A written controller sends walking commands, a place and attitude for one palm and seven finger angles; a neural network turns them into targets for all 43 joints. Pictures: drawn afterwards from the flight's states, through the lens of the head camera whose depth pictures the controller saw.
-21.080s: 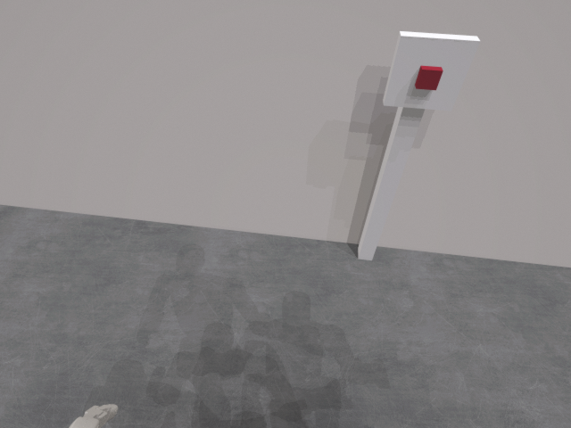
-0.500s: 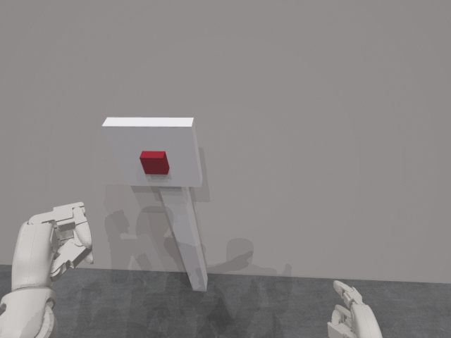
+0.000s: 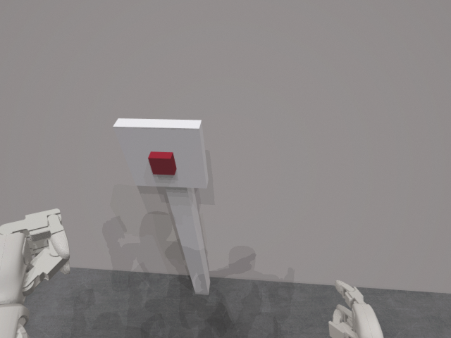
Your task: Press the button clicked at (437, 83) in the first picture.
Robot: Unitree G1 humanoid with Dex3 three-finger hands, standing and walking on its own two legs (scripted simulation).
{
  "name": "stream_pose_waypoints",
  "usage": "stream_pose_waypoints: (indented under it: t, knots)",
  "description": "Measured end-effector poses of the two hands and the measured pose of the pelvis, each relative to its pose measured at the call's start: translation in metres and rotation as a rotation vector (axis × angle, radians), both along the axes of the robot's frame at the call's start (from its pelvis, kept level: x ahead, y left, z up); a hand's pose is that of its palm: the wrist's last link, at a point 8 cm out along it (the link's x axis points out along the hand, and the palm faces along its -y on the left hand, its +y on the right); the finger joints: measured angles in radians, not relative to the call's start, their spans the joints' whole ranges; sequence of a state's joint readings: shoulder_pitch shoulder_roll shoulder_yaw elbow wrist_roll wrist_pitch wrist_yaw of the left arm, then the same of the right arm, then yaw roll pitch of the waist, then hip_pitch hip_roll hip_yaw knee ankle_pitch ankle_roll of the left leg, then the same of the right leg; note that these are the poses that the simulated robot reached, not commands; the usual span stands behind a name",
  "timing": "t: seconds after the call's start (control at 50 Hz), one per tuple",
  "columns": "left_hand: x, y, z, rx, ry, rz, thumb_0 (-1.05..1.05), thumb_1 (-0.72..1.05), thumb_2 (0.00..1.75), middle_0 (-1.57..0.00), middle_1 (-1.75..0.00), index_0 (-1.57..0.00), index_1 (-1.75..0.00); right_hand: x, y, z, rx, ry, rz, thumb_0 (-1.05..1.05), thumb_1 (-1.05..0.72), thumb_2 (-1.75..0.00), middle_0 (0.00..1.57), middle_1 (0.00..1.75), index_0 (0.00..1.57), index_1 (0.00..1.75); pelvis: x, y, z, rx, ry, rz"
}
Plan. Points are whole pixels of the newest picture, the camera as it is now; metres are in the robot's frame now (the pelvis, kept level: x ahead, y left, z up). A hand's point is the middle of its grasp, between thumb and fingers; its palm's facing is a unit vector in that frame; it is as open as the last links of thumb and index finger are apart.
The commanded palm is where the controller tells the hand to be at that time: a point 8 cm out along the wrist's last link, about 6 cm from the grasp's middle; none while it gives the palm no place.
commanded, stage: draw the hand back to the body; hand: left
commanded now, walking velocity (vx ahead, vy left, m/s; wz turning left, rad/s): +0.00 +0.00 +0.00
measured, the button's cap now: (163, 162) +0.45 +0.20 +0.07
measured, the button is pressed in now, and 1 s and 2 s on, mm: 0 0 0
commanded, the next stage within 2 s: step back with the hand held close in 0.04 s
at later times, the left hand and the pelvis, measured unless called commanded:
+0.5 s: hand (69, 265) +0.17 +0.24 +0.14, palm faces +0.25 -0.85 -0.47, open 3.1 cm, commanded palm +0.11 +0.29 +0.17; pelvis -0.03 +0.01 +0.00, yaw -2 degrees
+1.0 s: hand out of the picture +0.08 +0.27 +0.16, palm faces +0.39 -0.80 -0.46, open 3.1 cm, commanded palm +0.02 +0.32 +0.17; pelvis -0.10 +0.03 -0.02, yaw +2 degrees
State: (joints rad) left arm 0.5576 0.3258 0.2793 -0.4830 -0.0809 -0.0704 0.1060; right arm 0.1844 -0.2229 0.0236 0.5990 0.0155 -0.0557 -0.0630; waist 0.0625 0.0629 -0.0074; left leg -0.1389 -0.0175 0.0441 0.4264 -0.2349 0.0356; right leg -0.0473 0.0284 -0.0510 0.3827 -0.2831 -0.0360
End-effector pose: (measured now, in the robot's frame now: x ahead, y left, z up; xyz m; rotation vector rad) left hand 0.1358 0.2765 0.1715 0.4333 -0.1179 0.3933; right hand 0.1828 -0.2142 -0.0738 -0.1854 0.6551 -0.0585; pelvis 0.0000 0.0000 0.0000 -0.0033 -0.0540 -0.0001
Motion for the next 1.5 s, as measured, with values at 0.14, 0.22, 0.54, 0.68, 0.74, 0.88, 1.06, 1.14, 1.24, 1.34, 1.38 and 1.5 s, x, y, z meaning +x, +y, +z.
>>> stream_pose_waypoints:
  t: [0.14, 0.22, 0.54, 0.68, 0.74, 0.88, 1.06, 1.14, 1.24, 1.34, 1.38, 1.5]
  knots:
    - [-0.004, -0.005, 0.0, -0.009, -0.013, -0.011, 0.01, 0.89, 0.9, -1.3, -1.49, -1.3, -1.5, -0.011, -0.005, 0.0, -0.013, 0.003, -0.005, 0.01, -0.9, -0.9, 0.2, 0.3, 0.2, 0.3, -0.006, -0.004, 0.001, -0.004, -0.013, -0.001]
    - [-0.004, -0.004, 0.007, 0.024, -0.031, -0.02, 0.01, 0.89, 0.9, -1.3, -1.49, -1.3, -1.5, -0.016, -0.009, -0.001, -0.012, 0.012, -0.012, 0.01, -0.9, -0.9, 0.2, 0.3, 0.2, 0.3, -0.009, -0.005, 0.001, -0.01, -0.005, -0.002]
    - [-0.004, 0.004, -0.006, 0.093, 0.07, -0.142, 0.01, 0.88, 0.9, -1.3, -1.49, -1.3, -1.5, -0.06, -0.022, -0.003, -0.065, 0.142, -0.136, 0.01, -0.9, -0.9, 0.2, 0.3, 0.2, 0.3, -0.035, 0.012, -0.002, -0.012, 0.072, -0.027]
    - [-0.028, 0.021, 0.009, 0.147, -0.013, -0.134, 0.01, 0.88, 0.9, -1.3, -1.49, -1.3, -1.5, -0.071, -0.007, 0.004, -0.064, 0.087, -0.127, 0.01, -0.9, -0.9, 0.2, 0.3, 0.2, 0.3, -0.054, 0.021, -0.006, -0.019, 0.07, -0.025]
    - [-0.041, 0.027, 0.004, 0.14, -0.016, -0.116, 0.01, 0.89, 0.9, -1.3, -1.49, -1.3, -1.5, -0.077, 0.0, 0.005, -0.06, 0.059, -0.113, 0.01, -0.9, -0.9, 0.2, 0.3, 0.2, 0.3, -0.063, 0.025, -0.008, -0.022, 0.066, -0.023]
    - [-0.072, 0.034, -0.006, 0.117, -0.037, -0.081, 0.01, 0.88, 0.9, -1.3, -1.49, -1.3, -1.5, -0.097, 0.013, 0.002, -0.078, 0.041, -0.066, 0.01, -0.9, -0.9, 0.2, 0.3, 0.2, 0.3, -0.085, 0.031, -0.013, -0.038, 0.056, -0.006]
    - [-0.102, 0.039, 0.006, 0.18, -0.147, -0.07, 0.01, 0.88, 0.9, -1.3, -1.49, -1.3, -1.5, -0.122, 0.019, -0.007, -0.103, 0.053, -0.018, 0.01, -0.9, -0.9, 0.2, 0.3, 0.2, 0.3, -0.108, 0.03, -0.021, -0.043, 0.036, 0.042]
    - [-0.115, 0.041, 0.003, 0.198, -0.134, -0.055, 0.01, 0.88, 0.9, -1.3, -1.49, -1.3, -1.5, -0.13, 0.017, -0.011, -0.09, 0.048, -0.02, 0.01, -0.9, -0.9, 0.21, 0.3, 0.2, 0.3, -0.119, 0.029, -0.024, -0.041, 0.034, 0.035]
    - [-0.124, 0.04, -0.001, 0.12, -0.175, -0.071, 0.01, 0.88, 0.9, -1.31, -1.49, -1.31, -1.5, -0.148, 0.018, -0.01, -0.106, 0.102, -0.028, 0.01, -0.9, -0.9, 0.2, 0.3, 0.2, 0.3, -0.131, 0.035, -0.02, -0.027, 0.046, 0.041]
    - [-0.13, 0.056, -0.006, 0.106, -0.196, -0.106, 0.01, 0.88, 0.9, -1.31, -1.49, -1.31, -1.5, -0.169, 0.025, -0.003, -0.154, 0.123, -0.063, 0.01, -0.9, -0.9, 0.2, 0.3, 0.2, 0.3, -0.147, 0.048, -0.021, -0.027, 0.068, 0.059]
    - [-0.134, 0.066, -0.006, 0.132, -0.179, -0.108, 0.01, 0.88, 0.9, -1.31, -1.49, -1.31, -1.5, -0.178, 0.031, 0.0, -0.158, 0.116, -0.069, 0.01, -0.9, -0.9, 0.2, 0.3, 0.2, 0.3, -0.157, 0.052, -0.018, -0.033, 0.068, 0.052]
    - [-0.155, 0.073, 0.013, 0.126, -0.173, -0.123, 0.01, 0.88, 0.9, -1.31, -1.49, -1.31, -1.5, -0.205, 0.052, 0.013, -0.102, 0.085, -0.061, 0.01, -0.9, -0.9, 0.2, 0.3, 0.2, 0.3, -0.178, 0.059, -0.003, -0.079, 0.107, -0.01]
